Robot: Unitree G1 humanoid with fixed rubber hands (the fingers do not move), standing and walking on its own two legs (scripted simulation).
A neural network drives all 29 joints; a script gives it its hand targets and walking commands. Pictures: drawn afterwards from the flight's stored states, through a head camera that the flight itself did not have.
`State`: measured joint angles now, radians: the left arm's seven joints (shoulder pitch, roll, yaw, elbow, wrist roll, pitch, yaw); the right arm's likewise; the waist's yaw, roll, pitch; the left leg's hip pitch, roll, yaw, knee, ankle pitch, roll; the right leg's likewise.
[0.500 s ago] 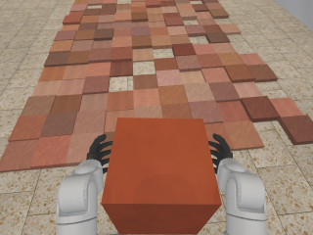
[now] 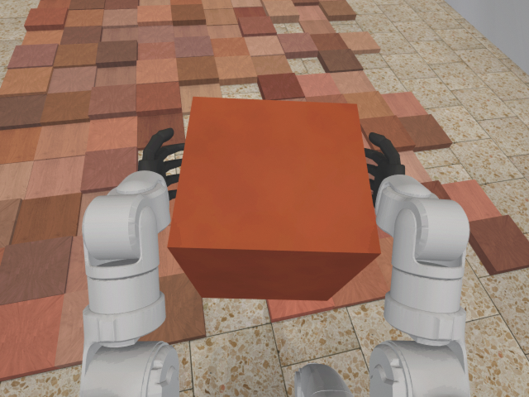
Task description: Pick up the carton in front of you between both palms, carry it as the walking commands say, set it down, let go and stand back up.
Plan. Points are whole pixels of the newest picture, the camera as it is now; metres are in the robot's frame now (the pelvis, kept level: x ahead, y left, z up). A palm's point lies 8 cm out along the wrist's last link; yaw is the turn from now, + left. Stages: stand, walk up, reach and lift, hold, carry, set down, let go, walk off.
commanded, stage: carry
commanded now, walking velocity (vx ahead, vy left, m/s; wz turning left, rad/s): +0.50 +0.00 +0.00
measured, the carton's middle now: (269, 213) +0.36 -0.01 +0.07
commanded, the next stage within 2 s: none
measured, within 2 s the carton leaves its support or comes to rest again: neither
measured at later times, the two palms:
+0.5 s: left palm (172, 42) +0.72 +0.16 +0.12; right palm (320, 36) +0.76 -0.14 +0.12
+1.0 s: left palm out of the picture +1.09 +0.15 +0.19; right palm out of the picture +1.12 -0.14 +0.19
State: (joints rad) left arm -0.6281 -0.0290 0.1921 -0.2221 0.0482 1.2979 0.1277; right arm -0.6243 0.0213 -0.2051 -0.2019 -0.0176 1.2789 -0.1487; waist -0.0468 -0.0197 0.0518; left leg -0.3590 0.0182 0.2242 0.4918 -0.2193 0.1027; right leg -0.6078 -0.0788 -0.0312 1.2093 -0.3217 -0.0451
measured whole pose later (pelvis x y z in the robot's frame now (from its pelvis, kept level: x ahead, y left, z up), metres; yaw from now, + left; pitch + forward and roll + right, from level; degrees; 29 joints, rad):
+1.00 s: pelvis +0.72 -0.02 +0.04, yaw +1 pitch +5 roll +0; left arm -0.76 -0.06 0.24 -0.09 0.13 1.30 0.13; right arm -0.80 -0.01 -0.29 -0.02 -0.04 1.29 -0.13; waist 0.06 0.00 0.05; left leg -0.51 -0.02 -0.01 1.27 -0.45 0.05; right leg -0.34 0.06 -0.08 0.63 -0.33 -0.11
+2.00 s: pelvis +1.44 +0.05 +0.04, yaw +3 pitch +5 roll -1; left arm -0.65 -0.04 0.20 0.07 0.03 1.17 0.14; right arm -0.63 0.04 -0.26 0.01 -0.11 1.21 -0.11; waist 0.10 0.02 -0.06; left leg -0.58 0.04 0.03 0.51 0.06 0.01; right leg -0.15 -0.01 -0.12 0.47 -0.26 -0.06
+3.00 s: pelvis +2.04 +0.08 +0.05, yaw +2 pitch +5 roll +1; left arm -0.69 -0.03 0.23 0.00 0.05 1.22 0.14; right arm -0.69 0.00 -0.23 -0.01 -0.07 1.24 -0.13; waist 0.03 0.02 -0.02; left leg -0.69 0.07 0.05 0.74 -0.12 0.02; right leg -0.18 0.02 -0.12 0.41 -0.32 -0.07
